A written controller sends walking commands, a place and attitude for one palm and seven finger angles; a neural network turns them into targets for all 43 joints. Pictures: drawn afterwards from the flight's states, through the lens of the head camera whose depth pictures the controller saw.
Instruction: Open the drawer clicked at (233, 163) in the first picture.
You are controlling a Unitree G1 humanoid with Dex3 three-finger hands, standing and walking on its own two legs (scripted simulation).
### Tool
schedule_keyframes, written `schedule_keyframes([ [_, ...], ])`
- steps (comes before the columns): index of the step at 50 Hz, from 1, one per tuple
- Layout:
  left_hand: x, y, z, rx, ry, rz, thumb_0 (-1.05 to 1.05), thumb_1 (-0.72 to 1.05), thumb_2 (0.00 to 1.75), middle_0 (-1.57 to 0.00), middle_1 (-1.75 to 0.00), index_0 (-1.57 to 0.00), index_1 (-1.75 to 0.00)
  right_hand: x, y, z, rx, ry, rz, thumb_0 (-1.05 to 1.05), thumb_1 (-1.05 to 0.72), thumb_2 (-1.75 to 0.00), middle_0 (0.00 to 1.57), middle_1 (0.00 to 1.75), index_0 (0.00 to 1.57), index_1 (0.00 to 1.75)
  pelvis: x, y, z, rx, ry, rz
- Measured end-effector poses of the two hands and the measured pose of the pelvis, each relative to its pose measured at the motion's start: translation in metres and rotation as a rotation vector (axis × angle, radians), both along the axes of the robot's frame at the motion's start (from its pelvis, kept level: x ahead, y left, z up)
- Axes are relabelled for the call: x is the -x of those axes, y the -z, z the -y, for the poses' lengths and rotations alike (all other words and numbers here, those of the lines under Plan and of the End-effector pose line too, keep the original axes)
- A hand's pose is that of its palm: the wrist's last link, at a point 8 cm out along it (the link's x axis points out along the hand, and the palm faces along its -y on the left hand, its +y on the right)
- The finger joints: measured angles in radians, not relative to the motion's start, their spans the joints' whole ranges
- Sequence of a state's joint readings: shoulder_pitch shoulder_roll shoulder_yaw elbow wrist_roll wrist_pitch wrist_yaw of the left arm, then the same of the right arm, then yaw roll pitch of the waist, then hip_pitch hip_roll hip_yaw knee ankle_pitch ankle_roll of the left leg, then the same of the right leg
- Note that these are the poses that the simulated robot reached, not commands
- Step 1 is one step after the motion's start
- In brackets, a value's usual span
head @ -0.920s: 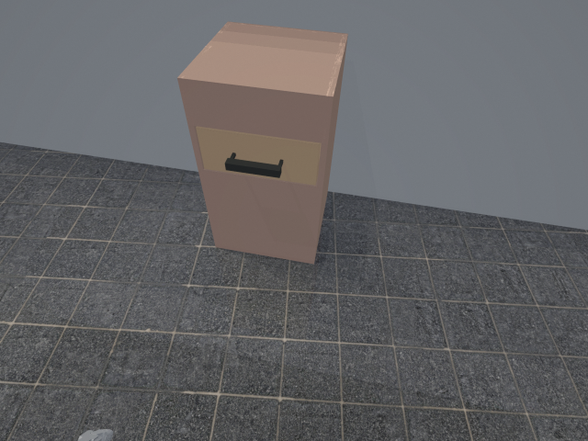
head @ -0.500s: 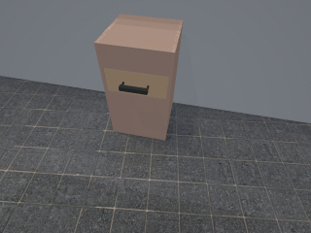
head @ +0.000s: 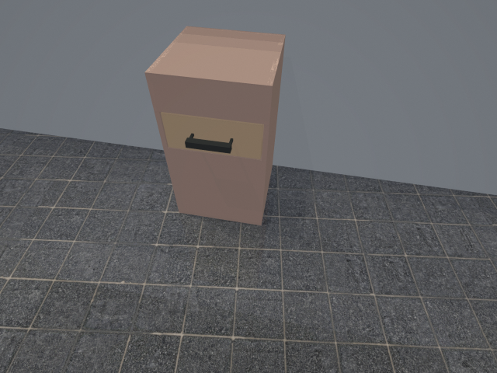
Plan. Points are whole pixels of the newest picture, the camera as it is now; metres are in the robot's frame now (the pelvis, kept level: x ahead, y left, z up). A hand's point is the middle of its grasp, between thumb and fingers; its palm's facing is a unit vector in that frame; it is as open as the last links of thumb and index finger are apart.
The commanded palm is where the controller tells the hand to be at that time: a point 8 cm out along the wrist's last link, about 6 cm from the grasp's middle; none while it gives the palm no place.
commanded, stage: look at it before walking up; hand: left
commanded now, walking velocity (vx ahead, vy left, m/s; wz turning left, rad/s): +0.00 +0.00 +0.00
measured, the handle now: (210, 141) +0.95 +0.19 -0.25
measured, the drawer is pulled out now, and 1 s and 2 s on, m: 0.00 0.00 0.00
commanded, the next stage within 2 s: turn to face it in 0.52 s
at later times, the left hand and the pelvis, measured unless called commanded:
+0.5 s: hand out of the picture +0.07 +0.24 -0.16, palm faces -0.03 -0.94 -0.33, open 7.4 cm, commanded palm none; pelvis +0.00 +0.00 +0.00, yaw +0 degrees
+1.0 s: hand out of the picture +0.07 +0.22 -0.17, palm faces -0.07 -0.95 -0.29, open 7.4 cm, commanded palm none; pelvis +0.00 +0.00 -0.01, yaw -4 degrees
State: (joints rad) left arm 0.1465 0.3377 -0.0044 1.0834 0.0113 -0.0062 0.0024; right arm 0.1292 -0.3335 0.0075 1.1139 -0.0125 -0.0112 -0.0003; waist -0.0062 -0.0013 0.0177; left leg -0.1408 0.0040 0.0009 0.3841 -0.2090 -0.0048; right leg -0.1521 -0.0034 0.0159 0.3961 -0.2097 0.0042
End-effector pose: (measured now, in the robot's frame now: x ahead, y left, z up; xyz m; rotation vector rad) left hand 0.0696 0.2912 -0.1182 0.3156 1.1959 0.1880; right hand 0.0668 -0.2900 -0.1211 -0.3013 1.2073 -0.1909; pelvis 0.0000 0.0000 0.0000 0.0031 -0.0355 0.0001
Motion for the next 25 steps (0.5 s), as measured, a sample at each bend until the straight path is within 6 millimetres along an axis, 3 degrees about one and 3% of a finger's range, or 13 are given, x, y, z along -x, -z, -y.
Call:
schedule_keyframes([
  [25,0.0078,0.0024,0.0042,0.005,-0.006,-0.032,0.01,0.91,0.90,-0.21,-0.30,-0.20,-0.30,0.0018,-0.0004,0.0038,0.003,0.002,-0.019,0.01,-0.90,-0.90,0.20,0.30,0.20,0.30,-0.0015,-0.0010,0.0033,0.001,0.002,-0.006],
])
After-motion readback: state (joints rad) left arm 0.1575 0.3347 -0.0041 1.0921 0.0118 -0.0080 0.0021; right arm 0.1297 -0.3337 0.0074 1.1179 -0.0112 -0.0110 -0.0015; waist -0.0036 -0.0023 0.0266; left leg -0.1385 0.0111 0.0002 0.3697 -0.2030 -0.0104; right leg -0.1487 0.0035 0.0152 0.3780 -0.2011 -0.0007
